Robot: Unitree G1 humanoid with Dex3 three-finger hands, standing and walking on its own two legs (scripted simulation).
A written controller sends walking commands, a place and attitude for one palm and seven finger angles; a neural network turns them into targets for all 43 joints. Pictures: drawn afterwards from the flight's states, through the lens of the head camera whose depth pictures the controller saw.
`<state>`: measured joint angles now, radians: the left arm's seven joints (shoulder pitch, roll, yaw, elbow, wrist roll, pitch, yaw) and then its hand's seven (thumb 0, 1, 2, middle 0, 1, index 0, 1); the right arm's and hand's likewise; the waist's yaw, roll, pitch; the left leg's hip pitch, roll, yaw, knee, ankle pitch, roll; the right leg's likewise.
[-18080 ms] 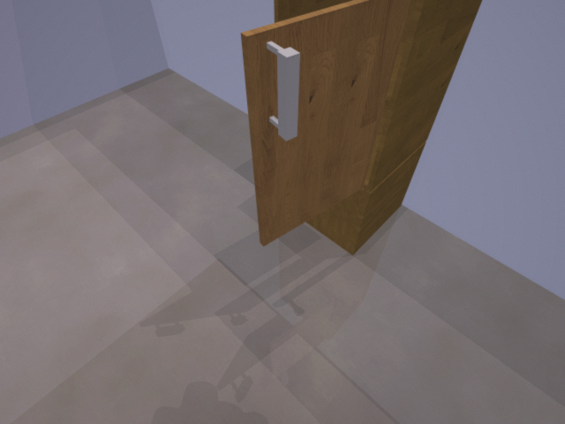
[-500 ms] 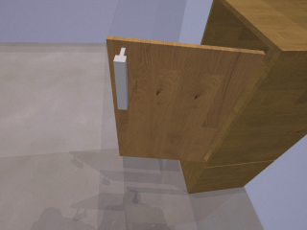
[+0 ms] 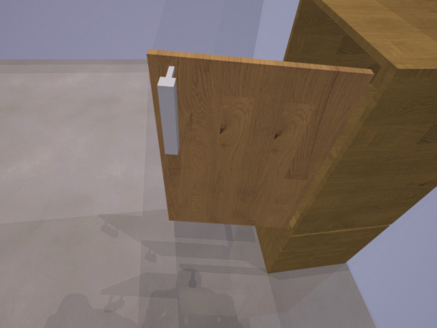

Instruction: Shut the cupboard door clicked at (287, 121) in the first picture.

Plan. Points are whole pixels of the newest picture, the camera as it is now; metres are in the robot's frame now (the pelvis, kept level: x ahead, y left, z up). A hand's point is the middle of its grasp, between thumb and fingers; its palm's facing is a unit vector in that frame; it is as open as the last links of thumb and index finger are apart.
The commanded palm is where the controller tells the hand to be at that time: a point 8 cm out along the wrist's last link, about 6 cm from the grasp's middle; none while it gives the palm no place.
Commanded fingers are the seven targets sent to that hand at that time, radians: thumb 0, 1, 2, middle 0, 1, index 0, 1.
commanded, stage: look again from close up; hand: left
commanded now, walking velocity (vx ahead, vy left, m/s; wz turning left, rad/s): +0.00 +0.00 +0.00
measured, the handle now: (171, 112) +0.47 +0.13 +0.14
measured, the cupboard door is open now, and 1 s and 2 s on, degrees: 80 80 80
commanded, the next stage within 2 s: raise the hand and make a fist in 0.06 s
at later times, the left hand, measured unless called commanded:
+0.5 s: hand (142, 290) +0.18 +0.14 +0.00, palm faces +0.02 -1.00 -0.03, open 6.6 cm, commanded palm +0.11 +0.21 -0.03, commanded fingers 0.00 0.90 0.90 -0.51 -0.64 -0.51 -0.64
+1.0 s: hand (128, 266) +0.20 +0.16 +0.04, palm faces +0.05 -1.00 -0.05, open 4.2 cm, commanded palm +0.15 +0.20 +0.05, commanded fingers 0.00 0.90 0.90 -0.97 -1.14 -0.97 -1.14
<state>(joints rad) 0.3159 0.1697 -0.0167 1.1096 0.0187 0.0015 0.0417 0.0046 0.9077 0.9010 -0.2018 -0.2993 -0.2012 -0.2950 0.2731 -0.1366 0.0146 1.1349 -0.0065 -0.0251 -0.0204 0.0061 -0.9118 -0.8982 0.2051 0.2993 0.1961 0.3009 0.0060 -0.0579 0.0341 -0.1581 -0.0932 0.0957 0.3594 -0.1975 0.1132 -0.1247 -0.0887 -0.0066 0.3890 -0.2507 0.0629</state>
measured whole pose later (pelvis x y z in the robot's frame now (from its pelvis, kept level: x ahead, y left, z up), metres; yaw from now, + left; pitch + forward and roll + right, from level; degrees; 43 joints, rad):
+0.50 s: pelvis -0.02 -0.05 -0.05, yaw +3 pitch +6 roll +1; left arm 0.39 0.22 0.17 0.17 -0.27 -0.48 -0.30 0.00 0.91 0.90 -0.34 -0.46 -0.34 -0.45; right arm 0.22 -0.25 -0.04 0.61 0.03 -0.27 0.01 0.01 -0.91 -0.90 0.21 0.30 0.20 0.30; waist -0.05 -0.03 -0.12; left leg -0.57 -0.05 0.05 0.87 -0.41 0.04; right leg -0.60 0.02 -0.03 0.90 -0.40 -0.06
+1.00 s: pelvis +0.02 -0.06 -0.04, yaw +3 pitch +8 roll +0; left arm 0.48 0.28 0.27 -0.18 -0.38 -0.18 -0.36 0.02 0.90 0.90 -0.80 -0.95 -0.80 -0.94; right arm 0.26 -0.19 0.03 0.53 0.05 -0.22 -0.05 0.02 -0.91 -0.90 0.21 0.30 0.20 0.30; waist 0.02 0.03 -0.09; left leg -0.54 -0.03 0.00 0.85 -0.44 0.02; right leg -0.55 0.05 -0.06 0.83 -0.42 -0.06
